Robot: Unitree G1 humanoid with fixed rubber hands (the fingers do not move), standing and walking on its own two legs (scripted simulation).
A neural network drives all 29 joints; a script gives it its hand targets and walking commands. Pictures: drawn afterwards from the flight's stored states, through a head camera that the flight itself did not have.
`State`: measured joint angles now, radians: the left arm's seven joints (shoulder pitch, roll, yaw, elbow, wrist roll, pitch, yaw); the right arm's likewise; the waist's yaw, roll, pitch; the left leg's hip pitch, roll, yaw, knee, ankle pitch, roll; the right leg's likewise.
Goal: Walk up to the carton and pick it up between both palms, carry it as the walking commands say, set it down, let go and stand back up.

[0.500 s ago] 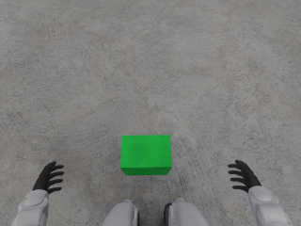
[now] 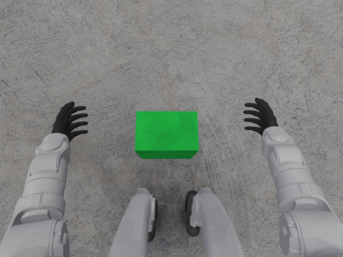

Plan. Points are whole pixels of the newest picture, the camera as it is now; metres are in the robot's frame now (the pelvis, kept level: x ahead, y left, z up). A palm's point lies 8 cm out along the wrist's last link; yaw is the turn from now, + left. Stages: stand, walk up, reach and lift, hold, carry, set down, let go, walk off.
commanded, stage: reach and lift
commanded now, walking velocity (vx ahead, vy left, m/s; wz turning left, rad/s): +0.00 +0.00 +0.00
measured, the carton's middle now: (166, 137) +0.47 +0.03 -0.55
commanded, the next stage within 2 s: none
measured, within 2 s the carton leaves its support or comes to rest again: neither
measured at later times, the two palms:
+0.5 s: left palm (89, 98) +0.48 +0.25 -0.13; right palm (240, 97) +0.50 -0.17 -0.14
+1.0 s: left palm (103, 119) +0.46 +0.25 -0.28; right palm (227, 117) +0.48 -0.17 -0.28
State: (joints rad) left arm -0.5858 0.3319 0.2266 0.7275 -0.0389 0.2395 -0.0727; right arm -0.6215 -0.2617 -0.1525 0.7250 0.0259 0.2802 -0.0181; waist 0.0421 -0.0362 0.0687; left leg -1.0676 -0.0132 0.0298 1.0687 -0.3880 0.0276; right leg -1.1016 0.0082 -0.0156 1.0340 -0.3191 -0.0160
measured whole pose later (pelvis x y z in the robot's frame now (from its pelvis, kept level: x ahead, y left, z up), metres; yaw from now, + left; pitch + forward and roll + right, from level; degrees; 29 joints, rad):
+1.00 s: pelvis -0.02 +0.00 -0.16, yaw +1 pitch +48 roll -1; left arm -1.05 0.34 0.28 0.92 -0.06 0.10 -0.04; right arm -1.05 -0.25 -0.26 0.85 0.07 0.13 -0.08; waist 0.02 -0.02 -0.09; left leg -1.97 -0.04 0.00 1.64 -0.50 0.01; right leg -2.00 0.03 -0.01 1.60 -0.44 -0.01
